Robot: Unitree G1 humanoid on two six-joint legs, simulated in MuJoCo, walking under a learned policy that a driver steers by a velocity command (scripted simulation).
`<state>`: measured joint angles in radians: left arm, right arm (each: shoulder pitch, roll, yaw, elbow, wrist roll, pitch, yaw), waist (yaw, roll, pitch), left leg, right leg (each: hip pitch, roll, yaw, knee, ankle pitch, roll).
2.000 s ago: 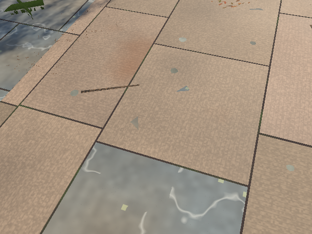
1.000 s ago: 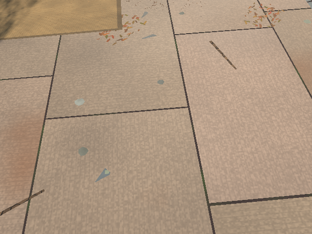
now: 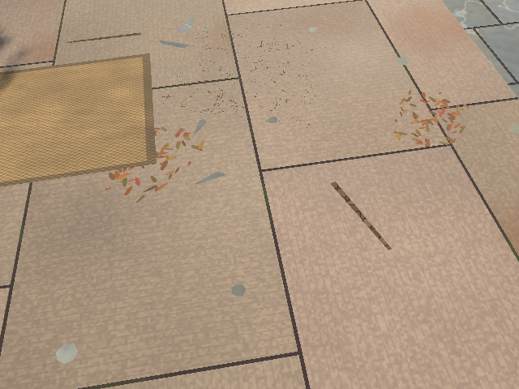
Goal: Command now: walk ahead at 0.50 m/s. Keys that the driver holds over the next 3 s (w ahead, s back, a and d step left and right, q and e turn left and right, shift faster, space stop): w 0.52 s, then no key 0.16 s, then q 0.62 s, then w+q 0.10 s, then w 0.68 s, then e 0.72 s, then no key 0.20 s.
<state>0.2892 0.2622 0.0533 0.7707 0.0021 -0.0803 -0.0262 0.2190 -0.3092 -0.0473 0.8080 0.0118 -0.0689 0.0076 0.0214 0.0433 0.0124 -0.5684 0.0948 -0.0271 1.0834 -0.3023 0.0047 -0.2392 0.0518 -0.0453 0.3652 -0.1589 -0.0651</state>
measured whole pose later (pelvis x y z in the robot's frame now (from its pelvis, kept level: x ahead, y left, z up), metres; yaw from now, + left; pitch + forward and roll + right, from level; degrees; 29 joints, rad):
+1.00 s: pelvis +0.44 +0.04 -0.01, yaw +8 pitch +2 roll +0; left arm 0.08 0.25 0.05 0.80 0.03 -0.02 0.03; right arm 0.22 -0.31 -0.08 0.83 0.02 0.05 -0.04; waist -0.01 0.03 0.05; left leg -0.51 0.04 0.00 1.05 -0.47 -0.06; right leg -0.38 -0.04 -0.11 0.44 -0.09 -0.03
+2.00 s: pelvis +0.65 +0.12 +0.00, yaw +27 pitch +2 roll +0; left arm 0.40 0.25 0.04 0.97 -0.02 -0.08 0.00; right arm 0.10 -0.28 -0.06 0.70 0.02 -0.07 0.02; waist 0.10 0.04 0.02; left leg -0.64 0.08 -0.01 0.64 -0.02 -0.01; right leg 0.03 0.02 0.00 0.21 -0.28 -0.02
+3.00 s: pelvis +0.89 +0.25 -0.01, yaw +2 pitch +2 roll +1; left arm 0.13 0.30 0.07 0.68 0.01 0.03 0.02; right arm 0.10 -0.30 -0.07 0.82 0.01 0.01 -0.02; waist 0.01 0.01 0.04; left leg -0.40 0.02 -0.05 0.73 -0.35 -0.07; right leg -0.33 0.07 0.09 0.50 -0.20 -0.04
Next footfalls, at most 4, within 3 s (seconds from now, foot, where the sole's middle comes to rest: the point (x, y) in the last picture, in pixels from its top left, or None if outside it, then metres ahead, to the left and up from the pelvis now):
0.32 left None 0.34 0.16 -0.78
0.78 right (312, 353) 0.58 -0.07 -0.78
1.18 left None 0.47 0.18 -0.78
1.68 right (289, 333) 0.63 -0.01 -0.78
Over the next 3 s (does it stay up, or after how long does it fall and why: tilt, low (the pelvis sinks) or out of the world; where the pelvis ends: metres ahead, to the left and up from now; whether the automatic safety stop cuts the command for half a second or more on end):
stays up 0.89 0.25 -0.01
